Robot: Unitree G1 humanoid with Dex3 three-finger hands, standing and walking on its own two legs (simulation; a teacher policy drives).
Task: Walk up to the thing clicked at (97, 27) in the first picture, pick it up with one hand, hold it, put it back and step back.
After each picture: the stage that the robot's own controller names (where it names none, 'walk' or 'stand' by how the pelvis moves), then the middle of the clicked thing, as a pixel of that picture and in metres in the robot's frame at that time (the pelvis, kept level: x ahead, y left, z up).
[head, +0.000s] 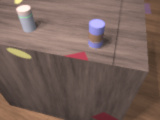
stand; (96, 34) +0.58 -0.04 +0.06
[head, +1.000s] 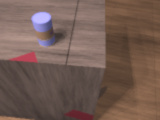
walk; (44, 30) +0.51 +0.19 +0.09
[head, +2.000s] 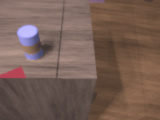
stand; (31, 43) +0.46 +0.21 +0.09
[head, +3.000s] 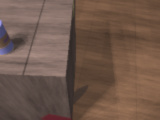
walk; out of the picture +0.45 +0.33 +0.09
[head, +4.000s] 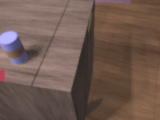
walk; (14, 49) +0.46 +0.27 +0.08
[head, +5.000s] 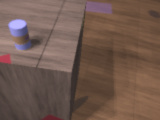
walk; (20, 35) +0.55 +0.28 +0.06
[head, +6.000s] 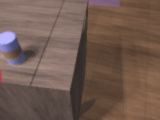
stand; (11, 49) +0.45 +0.29 +0.07
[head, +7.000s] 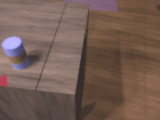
stand; (16, 54) +0.44 +0.27 +0.06
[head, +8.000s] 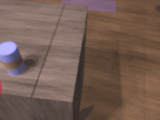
stand; (12, 59) +0.42 +0.28 +0.06
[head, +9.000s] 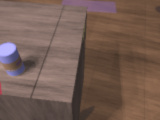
stand; (11, 60) +0.42 +0.28 +0.06
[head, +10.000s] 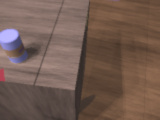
rise first; (14, 47) +0.44 +0.28 +0.06
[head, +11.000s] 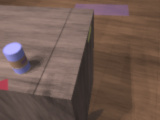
rise first; (17, 59) +0.43 +0.30 +0.06
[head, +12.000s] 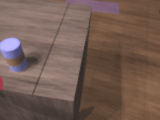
go down; (14, 56) +0.43 +0.27 +0.07
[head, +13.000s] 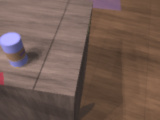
go down; (15, 51) +0.44 +0.27 +0.07
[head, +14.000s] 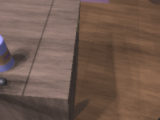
close in; out of the picture +0.41 +0.29 +0.09
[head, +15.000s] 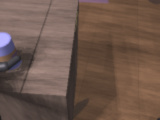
lift; (6, 52) +0.42 +0.26 +0.10
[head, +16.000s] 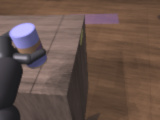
lift; (30, 46) +0.35 +0.17 +0.23
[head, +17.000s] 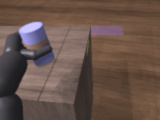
hold; (38, 45) +0.35 +0.15 +0.25
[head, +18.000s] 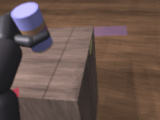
hold; (34, 29) +0.33 +0.14 +0.31
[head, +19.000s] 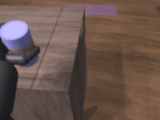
hold; (21, 45) +0.34 +0.19 +0.22
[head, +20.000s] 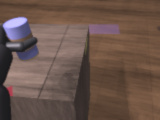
crouch; (22, 40) +0.38 +0.21 +0.25
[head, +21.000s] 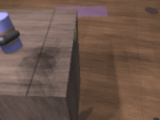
lower; (5, 34) +0.45 +0.24 +0.20
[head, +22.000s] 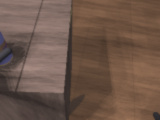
lower; out of the picture +0.43 +0.27 +0.11
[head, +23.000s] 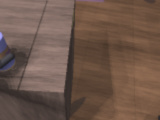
lower; out of the picture +0.41 +0.27 +0.10
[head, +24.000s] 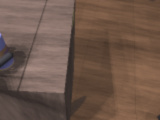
lower; out of the picture +0.42 +0.28 +0.10
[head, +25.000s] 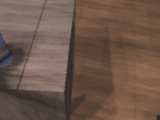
lower; out of the picture +0.43 +0.28 +0.10
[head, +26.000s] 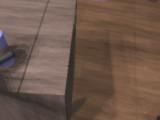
open; out of the picture +0.42 +0.28 +0.10
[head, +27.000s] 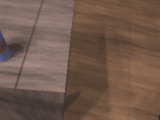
rise; out of the picture +0.42 +0.27 +0.10
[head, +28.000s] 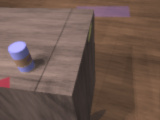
sink last; (22, 57) +0.44 +0.29 +0.08
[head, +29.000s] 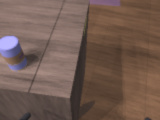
stand; (13, 54) +0.42 +0.28 +0.07
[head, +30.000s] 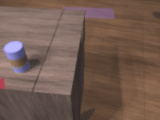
stand; (18, 58) +0.45 +0.28 +0.06
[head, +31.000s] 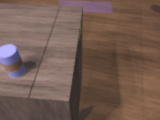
stand; (12, 61) +0.42 +0.28 +0.06
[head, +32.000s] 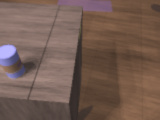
stand; (11, 62) +0.41 +0.28 +0.06
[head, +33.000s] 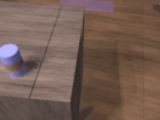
stand; (13, 61) +0.41 +0.27 +0.06
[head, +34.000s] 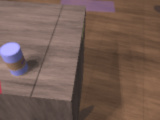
stand; (15, 60) +0.42 +0.27 +0.06
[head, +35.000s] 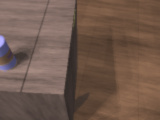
walk; (1, 54) +0.42 +0.29 +0.06
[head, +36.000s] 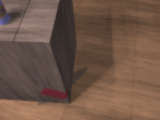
walk; out of the picture +0.60 +0.37 +0.09
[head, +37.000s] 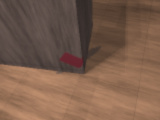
walk; out of the picture +0.91 +0.27 +0.08
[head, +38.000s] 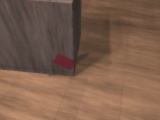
stand; out of the picture +1.05 +0.29 +0.07
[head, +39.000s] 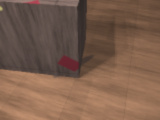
stand; out of the picture +1.07 +0.25 +0.06
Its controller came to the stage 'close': yes
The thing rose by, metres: 0.26
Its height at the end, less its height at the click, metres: +0.00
